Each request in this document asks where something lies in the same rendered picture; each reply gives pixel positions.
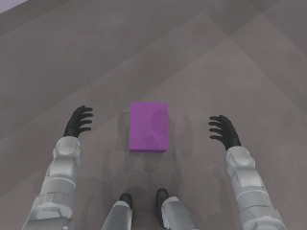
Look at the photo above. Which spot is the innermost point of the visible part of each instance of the left robot hand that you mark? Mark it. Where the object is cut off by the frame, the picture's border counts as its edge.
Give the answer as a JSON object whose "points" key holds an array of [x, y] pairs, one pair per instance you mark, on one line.
{"points": [[73, 126]]}

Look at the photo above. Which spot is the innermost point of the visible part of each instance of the left robot forearm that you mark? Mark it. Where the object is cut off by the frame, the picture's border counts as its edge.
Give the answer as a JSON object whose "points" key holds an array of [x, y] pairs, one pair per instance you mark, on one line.
{"points": [[56, 198]]}

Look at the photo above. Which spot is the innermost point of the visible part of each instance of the right robot forearm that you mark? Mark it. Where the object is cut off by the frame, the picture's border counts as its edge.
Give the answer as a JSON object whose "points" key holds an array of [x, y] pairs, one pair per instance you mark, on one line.
{"points": [[256, 210]]}

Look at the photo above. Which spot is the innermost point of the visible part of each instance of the robot left foot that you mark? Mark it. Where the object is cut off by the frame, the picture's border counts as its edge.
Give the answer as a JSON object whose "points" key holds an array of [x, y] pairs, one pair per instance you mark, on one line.
{"points": [[127, 198]]}

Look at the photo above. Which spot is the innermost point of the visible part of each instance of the left robot upper arm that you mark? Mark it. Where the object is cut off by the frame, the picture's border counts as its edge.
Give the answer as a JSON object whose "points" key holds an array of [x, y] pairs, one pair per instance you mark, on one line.
{"points": [[59, 223]]}

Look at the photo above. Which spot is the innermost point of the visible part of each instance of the robot right thigh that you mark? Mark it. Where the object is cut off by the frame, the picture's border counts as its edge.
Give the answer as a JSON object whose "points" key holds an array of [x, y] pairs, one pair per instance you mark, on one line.
{"points": [[176, 216]]}

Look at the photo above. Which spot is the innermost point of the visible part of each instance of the right robot hand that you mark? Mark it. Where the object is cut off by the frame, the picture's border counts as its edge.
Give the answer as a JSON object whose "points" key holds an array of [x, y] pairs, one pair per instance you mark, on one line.
{"points": [[229, 136]]}

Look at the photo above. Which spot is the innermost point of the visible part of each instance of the carton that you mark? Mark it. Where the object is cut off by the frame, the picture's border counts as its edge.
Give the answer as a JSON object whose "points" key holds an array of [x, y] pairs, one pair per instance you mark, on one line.
{"points": [[148, 127]]}

